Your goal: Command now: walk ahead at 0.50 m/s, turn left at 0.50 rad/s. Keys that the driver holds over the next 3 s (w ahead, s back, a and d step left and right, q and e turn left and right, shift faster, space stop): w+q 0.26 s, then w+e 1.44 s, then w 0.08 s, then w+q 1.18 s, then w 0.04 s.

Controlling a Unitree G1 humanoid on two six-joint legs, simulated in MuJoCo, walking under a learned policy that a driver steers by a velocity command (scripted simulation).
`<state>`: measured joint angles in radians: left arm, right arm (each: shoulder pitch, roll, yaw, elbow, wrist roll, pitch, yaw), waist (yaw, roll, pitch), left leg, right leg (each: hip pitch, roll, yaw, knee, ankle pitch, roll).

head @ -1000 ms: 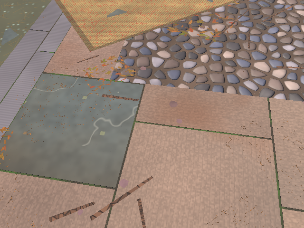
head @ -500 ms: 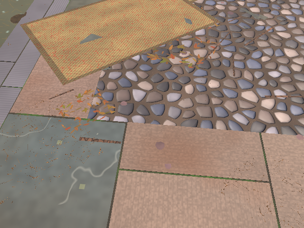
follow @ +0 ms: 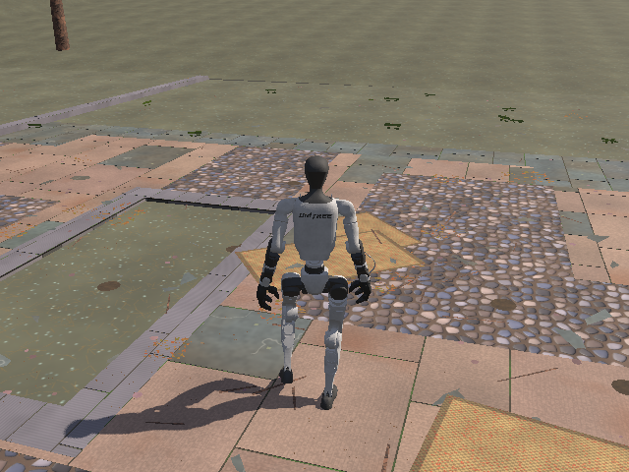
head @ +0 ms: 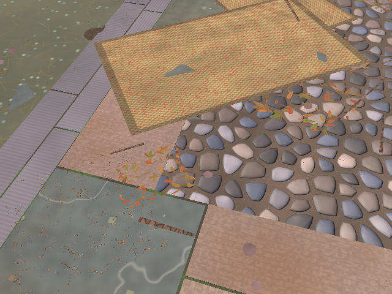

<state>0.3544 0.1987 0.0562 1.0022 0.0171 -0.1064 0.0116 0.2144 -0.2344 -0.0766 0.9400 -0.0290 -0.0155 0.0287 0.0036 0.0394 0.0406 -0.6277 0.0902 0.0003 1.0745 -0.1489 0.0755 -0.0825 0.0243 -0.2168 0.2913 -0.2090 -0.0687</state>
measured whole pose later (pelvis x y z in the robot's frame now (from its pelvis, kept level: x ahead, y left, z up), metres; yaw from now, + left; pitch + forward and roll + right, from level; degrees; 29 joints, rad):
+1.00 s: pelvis +0.53 +0.07 -0.01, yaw -7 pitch +0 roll -1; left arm 0.29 0.26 0.08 0.95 0.01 -0.03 0.00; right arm 0.20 -0.22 -0.03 0.86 -0.03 -0.08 0.00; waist 0.01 0.01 0.05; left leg -0.48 0.06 -0.02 1.22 -0.32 0.01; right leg -0.22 0.15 -0.05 0.43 -0.21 -0.16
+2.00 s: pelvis +1.00 -0.10 -0.01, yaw -34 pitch +1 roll +1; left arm 0.19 0.23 0.03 0.78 0.03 -0.06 -0.01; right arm 0.35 -0.25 -0.04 0.87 -0.01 -0.04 0.02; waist -0.04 0.02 0.04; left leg -0.39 0.07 0.01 1.13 -0.36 0.04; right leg -0.29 0.01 -0.10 0.47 -0.20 -0.07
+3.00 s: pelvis +1.51 -0.30 -0.02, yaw +0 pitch +1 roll +0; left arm 0.11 0.27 0.02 0.70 0.04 -0.07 0.00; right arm 0.38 -0.32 -0.08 0.81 -0.01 -0.04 0.01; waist -0.06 0.02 0.03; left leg -0.23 -0.12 -0.13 1.01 -0.45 0.09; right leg -0.43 0.01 -0.02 0.58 -0.17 -0.03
